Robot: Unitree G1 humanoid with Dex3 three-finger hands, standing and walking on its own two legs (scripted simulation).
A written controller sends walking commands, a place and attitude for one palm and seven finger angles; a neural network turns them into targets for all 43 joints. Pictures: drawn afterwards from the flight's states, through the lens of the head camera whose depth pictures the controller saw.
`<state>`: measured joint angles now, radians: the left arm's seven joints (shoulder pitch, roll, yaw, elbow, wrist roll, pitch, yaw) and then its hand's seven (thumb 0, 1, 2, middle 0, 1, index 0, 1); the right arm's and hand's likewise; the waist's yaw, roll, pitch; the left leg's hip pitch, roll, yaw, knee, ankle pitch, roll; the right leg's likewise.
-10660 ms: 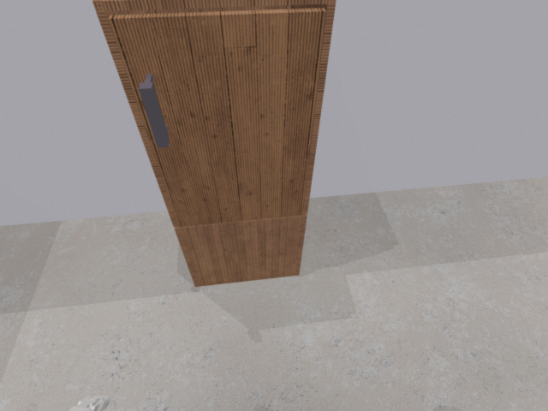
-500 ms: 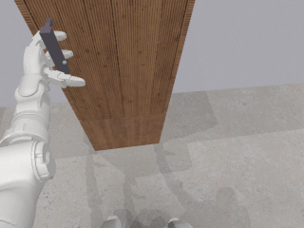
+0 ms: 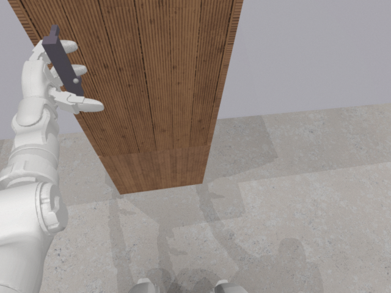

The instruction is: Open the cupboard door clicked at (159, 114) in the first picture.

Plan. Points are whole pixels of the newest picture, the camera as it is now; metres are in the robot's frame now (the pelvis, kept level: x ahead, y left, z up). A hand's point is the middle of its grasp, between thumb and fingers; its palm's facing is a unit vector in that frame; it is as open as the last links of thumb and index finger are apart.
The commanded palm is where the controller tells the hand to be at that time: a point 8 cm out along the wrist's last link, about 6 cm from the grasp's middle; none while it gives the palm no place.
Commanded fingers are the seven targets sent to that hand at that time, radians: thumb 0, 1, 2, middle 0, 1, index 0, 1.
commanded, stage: close the thumb around the handle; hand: left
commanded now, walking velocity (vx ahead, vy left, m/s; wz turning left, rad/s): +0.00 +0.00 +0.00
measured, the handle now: (66, 64) +0.56 +0.22 +0.12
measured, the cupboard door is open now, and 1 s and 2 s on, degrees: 0 1 43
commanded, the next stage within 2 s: pull the door open along its arc in 0.68 s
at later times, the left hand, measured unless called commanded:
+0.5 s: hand (75, 80) +0.51 +0.20 +0.13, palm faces +0.08 -1.00 +0.00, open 7.2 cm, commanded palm +0.48 +0.24 +0.12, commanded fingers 0.00 0.90 0.90 -0.40 -1.35 -0.40 -1.35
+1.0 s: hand (76, 83) +0.50 +0.20 +0.12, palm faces +0.07 -1.00 +0.01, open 5.8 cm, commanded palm +0.45 +0.24 +0.12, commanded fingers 0.00 0.90 0.90 -0.40 -1.35 -0.40 -1.35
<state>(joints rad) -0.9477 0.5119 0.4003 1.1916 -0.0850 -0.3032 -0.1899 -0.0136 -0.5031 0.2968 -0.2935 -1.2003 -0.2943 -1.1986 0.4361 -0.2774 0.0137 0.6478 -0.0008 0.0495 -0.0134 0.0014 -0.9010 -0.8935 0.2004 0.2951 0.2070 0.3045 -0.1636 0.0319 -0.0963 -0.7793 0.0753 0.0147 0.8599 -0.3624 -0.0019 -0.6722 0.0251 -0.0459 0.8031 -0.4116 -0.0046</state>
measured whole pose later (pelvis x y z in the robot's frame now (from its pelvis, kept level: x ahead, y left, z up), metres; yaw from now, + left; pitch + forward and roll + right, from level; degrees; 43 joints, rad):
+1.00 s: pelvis +0.01 +0.00 +0.00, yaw -1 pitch +16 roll -2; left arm -0.87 0.47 0.39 1.10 -0.11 -0.30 -0.18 0.01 0.72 0.78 -0.35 -1.35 -0.35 -1.35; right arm 0.43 -0.27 0.01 0.63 0.00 0.06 -0.01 0.00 -0.90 -0.89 0.20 0.30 0.21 0.30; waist -0.15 0.03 -0.11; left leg -0.75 0.07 0.03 0.85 -0.37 0.00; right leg -0.65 0.02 -0.03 0.79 -0.41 0.00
